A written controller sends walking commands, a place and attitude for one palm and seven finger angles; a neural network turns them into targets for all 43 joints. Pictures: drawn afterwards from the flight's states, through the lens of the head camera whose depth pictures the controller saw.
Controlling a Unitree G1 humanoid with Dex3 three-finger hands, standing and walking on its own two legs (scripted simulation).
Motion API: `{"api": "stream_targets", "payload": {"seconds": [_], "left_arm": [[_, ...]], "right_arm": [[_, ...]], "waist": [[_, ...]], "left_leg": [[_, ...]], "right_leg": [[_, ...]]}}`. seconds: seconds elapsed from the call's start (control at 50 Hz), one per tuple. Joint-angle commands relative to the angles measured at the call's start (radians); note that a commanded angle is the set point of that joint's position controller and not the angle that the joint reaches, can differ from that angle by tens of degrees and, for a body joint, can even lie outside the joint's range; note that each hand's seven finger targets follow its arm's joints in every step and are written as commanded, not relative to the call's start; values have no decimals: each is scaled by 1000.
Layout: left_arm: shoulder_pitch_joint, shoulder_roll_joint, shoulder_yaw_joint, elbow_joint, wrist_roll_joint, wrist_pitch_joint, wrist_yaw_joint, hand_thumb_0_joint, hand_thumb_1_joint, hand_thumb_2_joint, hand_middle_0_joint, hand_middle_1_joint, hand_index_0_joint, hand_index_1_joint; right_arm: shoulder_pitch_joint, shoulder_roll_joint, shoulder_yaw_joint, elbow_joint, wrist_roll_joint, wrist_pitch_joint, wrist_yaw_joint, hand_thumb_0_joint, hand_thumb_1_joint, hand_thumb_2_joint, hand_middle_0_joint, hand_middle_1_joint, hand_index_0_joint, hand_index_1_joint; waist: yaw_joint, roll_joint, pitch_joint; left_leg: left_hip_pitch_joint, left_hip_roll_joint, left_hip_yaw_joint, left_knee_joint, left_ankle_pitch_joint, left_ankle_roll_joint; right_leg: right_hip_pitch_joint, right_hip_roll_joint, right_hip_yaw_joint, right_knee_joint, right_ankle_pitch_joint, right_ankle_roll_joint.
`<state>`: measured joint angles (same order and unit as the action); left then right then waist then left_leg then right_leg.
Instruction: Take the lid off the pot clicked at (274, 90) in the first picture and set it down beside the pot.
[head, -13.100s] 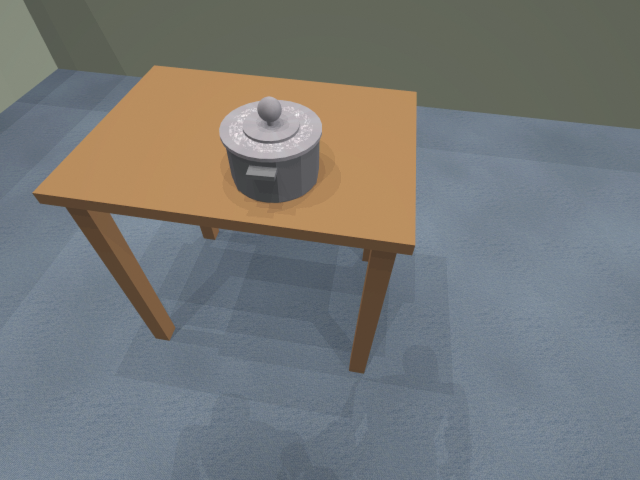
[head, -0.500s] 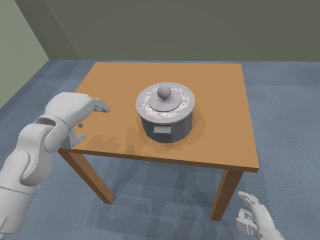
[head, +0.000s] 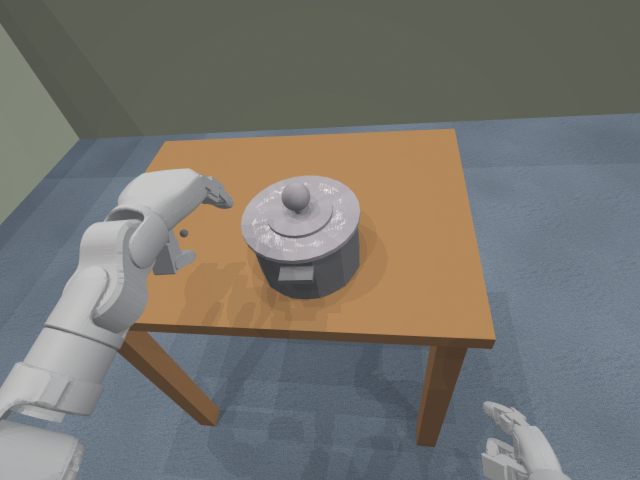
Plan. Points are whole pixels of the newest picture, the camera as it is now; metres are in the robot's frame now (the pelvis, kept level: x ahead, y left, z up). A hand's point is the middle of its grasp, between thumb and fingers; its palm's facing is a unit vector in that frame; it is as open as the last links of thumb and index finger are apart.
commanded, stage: move the open hand above the knob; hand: left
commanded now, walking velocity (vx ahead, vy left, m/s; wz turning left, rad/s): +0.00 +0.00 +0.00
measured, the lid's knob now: (295, 196) +0.51 +0.08 +0.08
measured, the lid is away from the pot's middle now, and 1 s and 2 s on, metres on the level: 0.00 0.00 0.00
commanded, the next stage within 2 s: none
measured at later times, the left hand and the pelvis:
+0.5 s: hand (228, 178) +0.43 +0.14 +0.18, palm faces -0.12 -0.03 -0.99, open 10.2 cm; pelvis +0.01 +0.00 +0.00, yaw +0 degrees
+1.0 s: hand (295, 170) +0.47 +0.06 +0.15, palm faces -0.24 +0.01 -0.97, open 10.2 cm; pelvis +0.02 +0.00 +0.00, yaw -1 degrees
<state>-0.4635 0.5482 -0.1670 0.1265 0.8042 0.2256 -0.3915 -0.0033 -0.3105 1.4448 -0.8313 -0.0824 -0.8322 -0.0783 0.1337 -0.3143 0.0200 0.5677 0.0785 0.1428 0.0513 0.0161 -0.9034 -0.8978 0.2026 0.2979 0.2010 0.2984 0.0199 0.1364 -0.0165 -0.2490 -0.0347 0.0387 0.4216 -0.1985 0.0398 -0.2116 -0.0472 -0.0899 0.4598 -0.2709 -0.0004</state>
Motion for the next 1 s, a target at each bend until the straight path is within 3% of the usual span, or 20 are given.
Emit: {"api": "stream_targets", "payload": {"seconds": [0.0,0.04,0.08,0.18,0.2,0.24,0.28,0.34,0.38,0.44,0.5,0.56,0.6,0.64,0.68,0.78,0.82,0.88,0.92,0.98], "left_arm": [[-662,415,218,-313,53,-51,44,0,-320,1450,-827,-81,-827,-81],[-687,510,318,-165,70,-53,67,0,-320,1450,-827,-81,-827,-81],[-624,445,304,-45,43,-45,87,0,-320,1450,-827,-81,-827,-81],[-280,-28,-35,62,-26,10,42,0,-320,1450,-827,-81,-827,-81],[-300,-41,-75,28,-14,15,27,0,-320,1450,-827,-81,-827,-81],[-479,50,-45,-88,22,16,23,0,-320,1450,-827,-81,-827,-81],[-742,225,57,-227,50,4,42,0,-320,1450,-827,-81,-827,-81],[-907,377,177,-113,75,-3,74,0,-320,1450,-827,-81,-827,-81],[-817,367,209,23,58,1,95,0,-320,1450,-827,-81,-827,-81],[-670,59,-8,234,31,48,98,0,-320,1450,-827,-81,-827,-81],[-548,-118,-145,220,30,70,67,0,-320,1450,-827,-81,-827,-81],[-839,-32,-138,87,76,74,62,0,-320,1450,-827,-81,-827,-81],[-1093,130,-37,14,92,64,80,0,-320,1450,-827,-81,-827,-81],[-1163,222,50,127,88,52,106,0,-320,1450,-827,-81,-827,-81],[-1135,219,77,227,71,41,130,0,-320,1450,-827,-81,-827,-81],[-838,-162,-149,563,57,113,130,0,-320,1450,-827,-81,-827,-81],[-860,-196,-199,527,75,123,109,0,-320,1450,-827,-81,-827,-81],[-1139,-102,-161,342,84,105,89,0,-320,1450,-827,-81,-827,-81],[-1336,40,-72,229,84,60,106,0,-320,1450,-827,-81,-827,-81],[-1227,189,93,354,84,25,154,0,-320,1450,-827,-81,-827,-81]], "right_arm": [[-171,-75,-25,-162,-11,-64,-29,0,-900,-900,200,300,200,300],[-130,-70,-19,-116,-18,-73,-45,0,-900,-900,200,300,200,300],[-113,-69,-22,-107,-13,-67,-44,0,-900,-900,200,300,200,300],[-151,-62,-36,-163,13,-49,9,0,-900,-900,200,300,200,300],[-154,-64,-32,-165,16,-37,14,0,-900,-900,200,300,200,300],[-177,-76,-38,-173,14,-21,9,0,-900,-900,200,300,200,300],[-189,-76,-34,-169,4,-25,-9,0,-900,-900,200,300,200,300],[-115,-65,-25,-101,-5,-55,-41,0,-900,-900,200,300,200,300],[-90,-69,-23,-87,-8,-58,-44,0,-900,-900,200,300,200,300],[-96,-54,-18,-72,4,-40,-20,0,-900,-900,200,300,200,300],[-120,-57,-31,-121,14,-23,12,0,-900,-900,200,300,200,300],[-137,-65,-35,-124,9,-2,5,0,-900,-900,200,300,200,300],[-111,-65,-33,-106,3,-19,-15,0,-900,-900,200,300,200,300],[-57,-63,-27,-61,-3,-48,-42,0,-900,-900,200,300,200,300],[-21,-64,-22,-37,-9,-59,-53,0,-900,-900,200,300,200,300],[-14,-58,-29,-25,-4,-34,-14,0,-900,-900,200,300,200,300],[-33,-66,-33,-47,-3,-18,-2,0,-900,-900,200,300,200,300],[-39,-62,-42,-62,-10,-17,-18,0,-900,-900,200,300,200,300],[-8,-59,-44,-55,-14,-59,-33,0,-900,-900,200,300,200,300],[49,-60,-40,-18,-30,-85,-52,0,-900,-900,200,300,200,300]], "waist": [[-15,-125,-376],[3,-98,-384],[6,-92,-359],[-14,-188,-279],[-24,-211,-285],[-40,-198,-309],[-47,-164,-374],[-38,-117,-435],[-21,-121,-411],[-30,-174,-295],[-38,-203,-313],[-68,-171,-374],[-79,-153,-451],[-74,-156,-475],[-66,-157,-464],[-62,-219,-305],[-73,-211,-319],[-101,-209,-460],[-107,-154,-573],[-65,-184,-587]], "left_leg": [[175,-25,-64,0,247,32],[153,-25,-75,-1,285,29],[137,-22,-67,5,298,26],[113,-17,-34,22,307,15],[114,-15,-22,15,293,15],[123,-19,-21,18,260,25],[159,-24,-44,29,265,35],[196,-27,-72,19,314,35],[166,-20,-66,17,328,31],[108,-11,-55,-1,286,9],[131,-11,-42,15,301,11],[162,-19,-47,25,272,23],[186,-24,-68,22,252,33],[197,-26,-75,19,260,38],[179,-19,-74,9,278,33],[96,-9,-53,4,312,12],[109,-10,-45,9,287,12],[166,-18,-57,29,315,36],[247,-22,-77,37,348,44],[223,-10,-85,34,434,44]], "right_leg": [[110,32,60,-27,331,-21],[143,32,63,-16,371,-29],[140,35,60,-19,383,-34],[64,30,39,-10,425,-24],[62,29,33,-20,415,-17],[57,28,43,-26,397,-16],[80,29,58,-13,401,-22],[111,39,62,4,422,-27],[120,38,57,2,427,-33],[23,38,24,5,358,-29],[2,40,19,4,363,-27],[-2,38,32,2,352,-30],[41,41,49,3,354,-31],[61,46,54,8,373,-32],[61,46,48,7,379,-37],[-33,45,16,14,376,-36],[-46,46,19,11,360,-32],[12,41,43,11,413,-32],[51,44,60,17,453,-31],[98,43,66,18,508,-34]]}}
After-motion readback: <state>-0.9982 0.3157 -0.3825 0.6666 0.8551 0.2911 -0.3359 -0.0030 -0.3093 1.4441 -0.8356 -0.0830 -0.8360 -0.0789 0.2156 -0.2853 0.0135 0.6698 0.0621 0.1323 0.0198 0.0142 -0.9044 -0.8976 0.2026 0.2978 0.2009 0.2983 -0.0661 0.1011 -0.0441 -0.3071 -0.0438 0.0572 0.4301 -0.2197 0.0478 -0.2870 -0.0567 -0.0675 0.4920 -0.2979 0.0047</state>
